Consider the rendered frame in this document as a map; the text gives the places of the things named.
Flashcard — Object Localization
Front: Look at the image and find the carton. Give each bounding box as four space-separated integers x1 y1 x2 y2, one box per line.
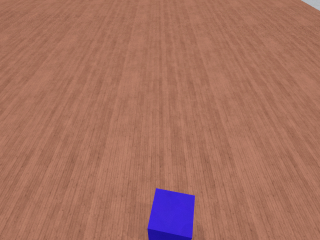
147 188 195 240

